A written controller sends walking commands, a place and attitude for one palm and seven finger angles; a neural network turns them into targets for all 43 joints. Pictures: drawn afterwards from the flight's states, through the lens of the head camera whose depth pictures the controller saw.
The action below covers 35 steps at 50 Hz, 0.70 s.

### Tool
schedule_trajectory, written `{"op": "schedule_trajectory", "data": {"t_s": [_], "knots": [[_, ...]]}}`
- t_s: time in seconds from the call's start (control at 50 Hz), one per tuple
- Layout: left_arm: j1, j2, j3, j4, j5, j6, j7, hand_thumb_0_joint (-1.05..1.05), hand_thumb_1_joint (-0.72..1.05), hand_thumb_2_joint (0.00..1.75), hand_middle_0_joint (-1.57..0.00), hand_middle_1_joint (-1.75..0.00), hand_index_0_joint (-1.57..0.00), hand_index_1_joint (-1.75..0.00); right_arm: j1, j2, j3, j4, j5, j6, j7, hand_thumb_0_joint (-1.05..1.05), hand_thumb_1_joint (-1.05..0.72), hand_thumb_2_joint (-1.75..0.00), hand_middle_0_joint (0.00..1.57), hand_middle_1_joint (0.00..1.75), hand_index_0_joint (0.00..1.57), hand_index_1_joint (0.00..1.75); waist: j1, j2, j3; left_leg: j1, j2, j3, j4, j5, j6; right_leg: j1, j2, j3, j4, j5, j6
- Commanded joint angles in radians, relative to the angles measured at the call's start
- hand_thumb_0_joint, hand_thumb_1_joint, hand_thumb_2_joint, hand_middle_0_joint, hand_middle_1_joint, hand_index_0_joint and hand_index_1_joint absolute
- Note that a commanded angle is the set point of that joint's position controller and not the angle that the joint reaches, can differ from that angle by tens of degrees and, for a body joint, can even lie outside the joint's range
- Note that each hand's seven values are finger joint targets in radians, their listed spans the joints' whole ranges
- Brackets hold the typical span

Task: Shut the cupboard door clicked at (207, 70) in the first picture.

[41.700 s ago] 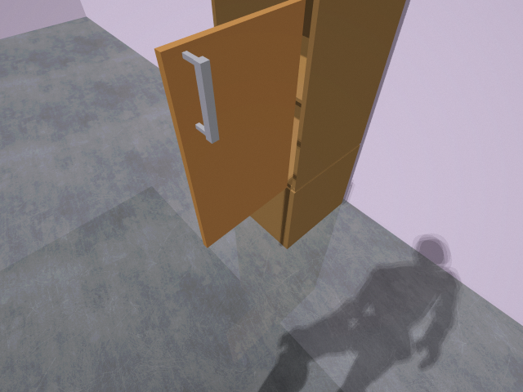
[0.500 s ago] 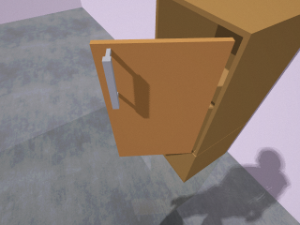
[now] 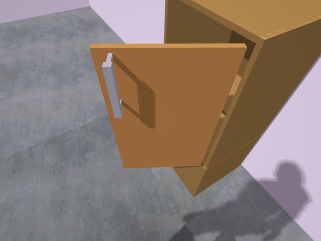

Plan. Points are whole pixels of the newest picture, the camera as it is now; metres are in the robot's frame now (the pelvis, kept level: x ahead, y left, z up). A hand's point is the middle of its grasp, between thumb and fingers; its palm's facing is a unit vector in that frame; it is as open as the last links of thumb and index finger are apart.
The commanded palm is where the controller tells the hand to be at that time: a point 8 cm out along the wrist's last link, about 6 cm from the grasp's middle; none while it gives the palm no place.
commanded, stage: look again from close up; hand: left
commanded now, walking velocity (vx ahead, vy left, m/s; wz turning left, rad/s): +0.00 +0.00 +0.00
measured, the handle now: (114, 88) +0.43 +0.15 +0.15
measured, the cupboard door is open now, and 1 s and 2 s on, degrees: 61 61 61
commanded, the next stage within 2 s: raise the hand and make a fist in 1.04 s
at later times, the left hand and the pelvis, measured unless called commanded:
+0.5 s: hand out of the picture +0.02 +0.18 -0.18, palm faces +0.03 -0.98 -0.20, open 7.4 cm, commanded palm none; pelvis +0.00 +0.00 +0.00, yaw +0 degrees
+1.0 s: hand out of the picture +0.00 +0.19 -0.18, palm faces +0.03 -0.98 -0.20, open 7.4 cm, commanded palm none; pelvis -0.01 +0.00 +0.00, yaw +1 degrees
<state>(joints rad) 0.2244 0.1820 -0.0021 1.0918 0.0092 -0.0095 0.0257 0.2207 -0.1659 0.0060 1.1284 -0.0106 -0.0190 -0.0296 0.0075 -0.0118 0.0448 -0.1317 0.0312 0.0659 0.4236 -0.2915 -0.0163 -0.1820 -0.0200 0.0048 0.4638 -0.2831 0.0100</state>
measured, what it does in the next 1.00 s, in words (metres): stands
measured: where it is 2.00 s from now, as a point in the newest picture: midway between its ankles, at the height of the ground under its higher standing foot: outside the picture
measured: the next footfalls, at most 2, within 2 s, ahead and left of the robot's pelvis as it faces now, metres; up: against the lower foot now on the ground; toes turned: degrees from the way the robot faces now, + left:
none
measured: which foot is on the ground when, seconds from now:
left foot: down 0.00-1.00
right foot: down 0.00-1.00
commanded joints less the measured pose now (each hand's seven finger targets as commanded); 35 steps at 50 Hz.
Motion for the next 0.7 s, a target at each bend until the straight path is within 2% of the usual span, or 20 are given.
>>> {"op": "schedule_trajectory", "data": {"t_s": [0.0, 0.06, 0.18, 0.34, 0.38, 0.46, 0.48, 0.54, 0.6, 0.66, 0.68], "knots": [[0.04, 0.127, 0.023, -0.032, 0.004, -0.017, 0.01, 0.0, 0.9, 0.9, -0.2, -0.3, -0.2, -0.3, 0.05, -0.113, -0.019, -0.031, -0.002, -0.014, -0.005, 0.0, -0.9, -0.9, 0.2, 0.3, 0.2, 0.3, -0.003, -0.005, -0.027, -0.001, 0.074, -0.062, -0.056, 0.265, 0.031, 0.013, -0.086, 0.069, -0.054, 0.341, -0.041], [0.044, 0.131, 0.024, -0.03, 0.002, -0.018, 0.009, 0.0, 0.9, 0.9, -0.2, -0.3, -0.2, -0.3, 0.048, -0.12, -0.02, -0.03, -0.003, -0.016, -0.005, 0.0, -0.9, -0.9, 0.2, 0.3, 0.2, 0.3, -0.001, 0.015, -0.043, 0.012, 0.076, -0.061, -0.055, 0.279, 0.031, 0.019, -0.088, 0.067, -0.055, 0.344, -0.042], [0.042, 0.124, 0.024, -0.029, 0.005, -0.017, 0.009, 0.0, 0.9, 0.9, -0.2, -0.3, -0.2, -0.3, 0.051, -0.107, -0.02, -0.025, -0.002, -0.013, -0.005, 0.0, -0.9, -0.9, 0.2, 0.3, 0.2, 0.3, -0.002, -0.004, -0.009, -0.008, 0.074, -0.063, -0.067, 0.241, 0.031, 0.011, -0.085, 0.063, -0.07, 0.311, -0.041], [0.044, 0.133, 0.025, -0.026, 0.003, -0.019, 0.008, 0.0, 0.9, 0.9, -0.2, -0.3, -0.2, -0.3, 0.047, -0.119, -0.021, -0.026, -0.003, -0.015, -0.004, 0.0, -0.9, -0.9, 0.2, 0.3, 0.2, 0.3, 0.0, 0.008, -0.029, 0.006, 0.077, -0.066, -0.068, 0.257, 0.029, 0.015, -0.086, 0.065, -0.072, 0.313, -0.04], [0.044, 0.127, 0.025, -0.027, 0.004, -0.018, 0.008, 0.0, 0.9, 0.9, -0.2, -0.3, -0.2, -0.3, 0.046, -0.11, -0.021, -0.024, -0.002, -0.013, -0.005, 0.0, -0.9, -0.9, 0.2, 0.3, 0.2, 0.3, 0.0, 0.0, -0.006, -0.005, 0.076, -0.066, -0.072, 0.241, 0.03, 0.009, -0.083, 0.064, -0.078, 0.3, -0.04], [0.041, 0.134, 0.026, -0.026, 0.003, -0.019, 0.007, 0.0, 0.9, 0.9, -0.2, -0.3, -0.2, -0.3, 0.044, -0.123, -0.021, -0.026, -0.003, -0.016, -0.004, 0.0, -0.9, -0.9, 0.2, 0.3, 0.2, 0.3, -0.001, 0.011, -0.03, 0.004, 0.077, -0.072, -0.073, 0.261, 0.03, 0.019, -0.085, 0.065, -0.075, 0.307, -0.04], [0.041, 0.129, 0.025, -0.026, 0.005, -0.018, 0.007, 0.0, 0.9, 0.9, -0.2, -0.3, -0.2, -0.3, 0.047, -0.114, -0.021, -0.023, -0.002, -0.015, -0.005, 0.0, -0.9, -0.9, 0.2, 0.3, 0.2, 0.3, 0.001, 0.01, -0.009, -0.005, 0.076, -0.069, -0.078, 0.249, 0.03, 0.014, -0.083, 0.063, -0.079, 0.298, -0.039], [0.041, 0.134, 0.027, -0.025, 0.003, -0.02, 0.007, 0.0, 0.9, 0.9, -0.2, -0.3, -0.2, -0.3, 0.047, -0.124, -0.021, -0.025, -0.004, -0.017, -0.004, 0.0, -0.9, -0.9, 0.2, 0.3, 0.2, 0.3, 0.0, 0.019, -0.034, 0.008, 0.079, -0.071, -0.076, 0.27, 0.029, 0.021, -0.085, 0.062, -0.074, 0.308, -0.039], [0.037, 0.13, 0.025, -0.023, 0.005, -0.018, 0.007, 0.0, 0.9, 0.9, -0.2, -0.3, -0.2, -0.3, 0.048, -0.118, -0.021, -0.022, -0.003, -0.015, -0.004, 0.0, -0.9, -0.9, 0.2, 0.3, 0.2, 0.3, 0.0, 0.006, 0.0, -0.014, 0.077, -0.071, -0.086, 0.229, 0.029, 0.008, -0.084, 0.064, -0.087, 0.271, -0.038], [0.038, 0.136, 0.026, -0.022, 0.004, -0.02, 0.006, 0.0, 0.9, 0.9, -0.2, -0.3, -0.2, -0.3, 0.049, -0.124, -0.022, -0.024, -0.003, -0.018, -0.003, 0.0, -0.9, -0.9, 0.2, 0.3, 0.2, 0.3, 0.001, 0.016, -0.027, 0.0, 0.079, -0.074, -0.086, 0.254, 0.031, 0.021, -0.086, 0.062, -0.084, 0.283, -0.038], [0.041, 0.128, 0.026, -0.023, 0.006, -0.019, 0.007, 0.0, 0.9, 0.9, -0.2, -0.3, -0.2, -0.3, 0.045, -0.116, -0.022, -0.022, -0.003, -0.016, -0.004, 0.0, -0.9, -0.9, 0.2, 0.3, 0.2, 0.3, 0.002, 0.008, -0.007, -0.004, 0.078, -0.072, -0.087, 0.244, 0.032, 0.012, -0.083, 0.063, -0.088, 0.28, -0.037]]}}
